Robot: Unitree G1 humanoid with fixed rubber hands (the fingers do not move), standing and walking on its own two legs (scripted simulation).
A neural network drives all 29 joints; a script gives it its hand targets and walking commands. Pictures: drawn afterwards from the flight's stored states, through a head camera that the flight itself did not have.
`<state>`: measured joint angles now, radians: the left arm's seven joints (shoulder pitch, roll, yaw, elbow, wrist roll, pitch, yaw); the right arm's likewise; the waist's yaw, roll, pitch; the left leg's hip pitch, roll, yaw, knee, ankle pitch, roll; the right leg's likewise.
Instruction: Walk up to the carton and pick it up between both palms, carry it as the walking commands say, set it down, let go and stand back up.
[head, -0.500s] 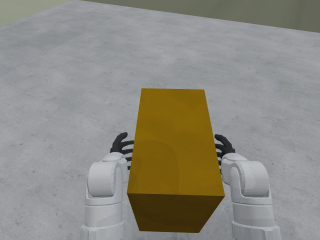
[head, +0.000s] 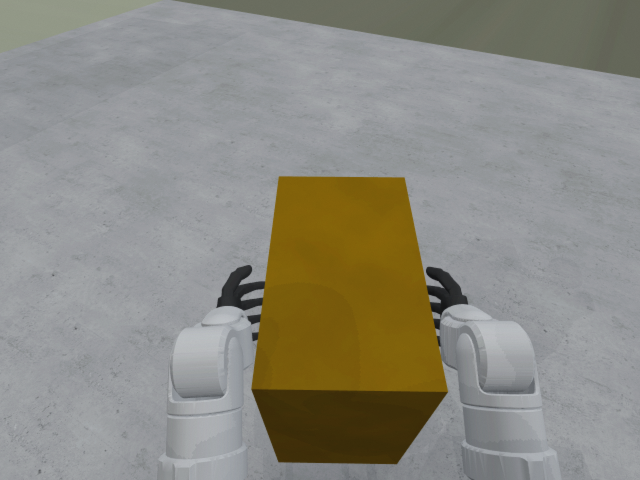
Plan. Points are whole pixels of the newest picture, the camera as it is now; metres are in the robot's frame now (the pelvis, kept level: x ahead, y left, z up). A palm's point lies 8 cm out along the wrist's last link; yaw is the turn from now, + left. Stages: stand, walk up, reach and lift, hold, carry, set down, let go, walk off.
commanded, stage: carry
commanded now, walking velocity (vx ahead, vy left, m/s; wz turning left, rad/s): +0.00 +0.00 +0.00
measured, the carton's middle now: (339, 324) +0.32 +0.01 +0.02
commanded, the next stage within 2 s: hold in 1.98 s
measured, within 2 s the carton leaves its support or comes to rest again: neither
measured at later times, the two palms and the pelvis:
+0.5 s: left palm (222, 304) +0.30 +0.15 +0.09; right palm (435, 303) +0.30 -0.11 +0.09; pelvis +0.03 +0.02 +0.00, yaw +0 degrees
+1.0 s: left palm (218, 294) +0.32 +0.16 +0.09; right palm (425, 295) +0.32 -0.10 +0.09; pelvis +0.04 +0.03 +0.00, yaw +0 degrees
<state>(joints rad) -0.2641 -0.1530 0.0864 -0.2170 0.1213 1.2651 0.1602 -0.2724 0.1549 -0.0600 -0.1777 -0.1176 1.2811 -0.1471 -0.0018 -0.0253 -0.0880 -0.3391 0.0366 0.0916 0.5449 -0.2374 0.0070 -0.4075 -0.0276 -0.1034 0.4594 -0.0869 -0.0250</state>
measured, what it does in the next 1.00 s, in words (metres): stands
